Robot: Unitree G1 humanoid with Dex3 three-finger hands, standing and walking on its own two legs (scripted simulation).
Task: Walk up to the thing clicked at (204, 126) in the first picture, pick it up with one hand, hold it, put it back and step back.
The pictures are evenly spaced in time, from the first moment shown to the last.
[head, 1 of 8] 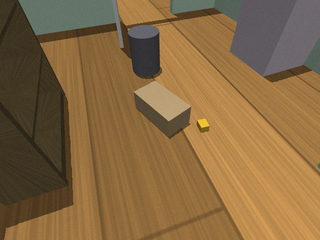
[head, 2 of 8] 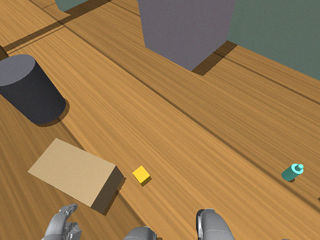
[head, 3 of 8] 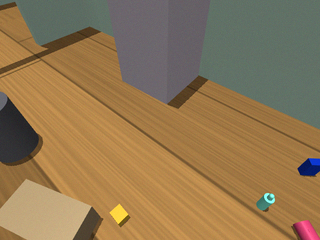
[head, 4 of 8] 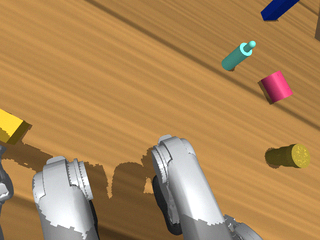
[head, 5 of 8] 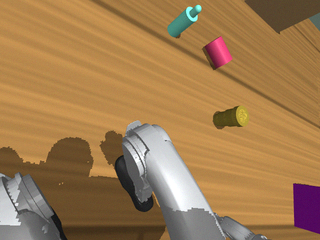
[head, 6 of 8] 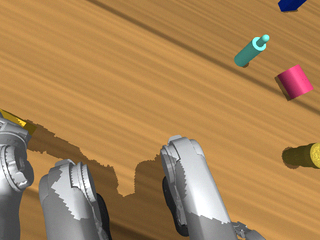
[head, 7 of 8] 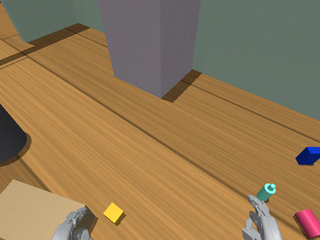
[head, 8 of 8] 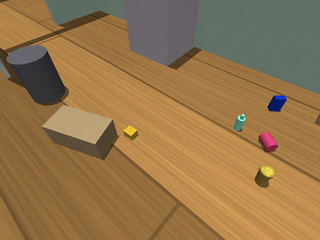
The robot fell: no
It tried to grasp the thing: yes
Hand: left
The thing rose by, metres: 0.66
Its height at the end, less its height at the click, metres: +0.00
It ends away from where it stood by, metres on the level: 0.01
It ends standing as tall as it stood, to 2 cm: yes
